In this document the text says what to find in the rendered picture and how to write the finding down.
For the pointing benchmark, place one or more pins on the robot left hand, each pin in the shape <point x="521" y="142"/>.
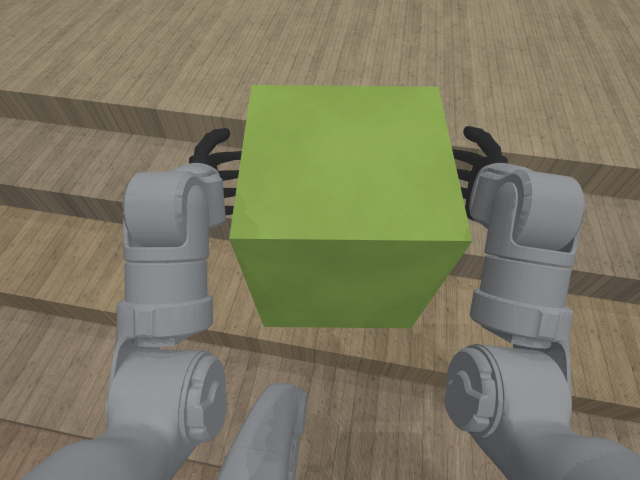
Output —
<point x="201" y="155"/>

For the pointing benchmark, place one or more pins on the right robot upper arm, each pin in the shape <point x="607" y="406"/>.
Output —
<point x="516" y="405"/>

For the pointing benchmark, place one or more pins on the left robot upper arm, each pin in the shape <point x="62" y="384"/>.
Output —
<point x="162" y="404"/>

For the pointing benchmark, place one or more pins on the left robot thigh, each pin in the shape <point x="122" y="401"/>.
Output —
<point x="261" y="449"/>

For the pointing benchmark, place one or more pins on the carton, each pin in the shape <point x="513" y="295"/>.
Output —
<point x="348" y="210"/>

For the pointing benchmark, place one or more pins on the robot left shin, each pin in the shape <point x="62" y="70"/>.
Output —
<point x="293" y="457"/>

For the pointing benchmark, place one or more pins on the right robot forearm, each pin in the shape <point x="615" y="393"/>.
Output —
<point x="533" y="221"/>

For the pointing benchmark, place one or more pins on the robot right hand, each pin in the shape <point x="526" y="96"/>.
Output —
<point x="492" y="150"/>

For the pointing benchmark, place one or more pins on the left robot forearm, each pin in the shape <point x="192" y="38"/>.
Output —
<point x="166" y="221"/>

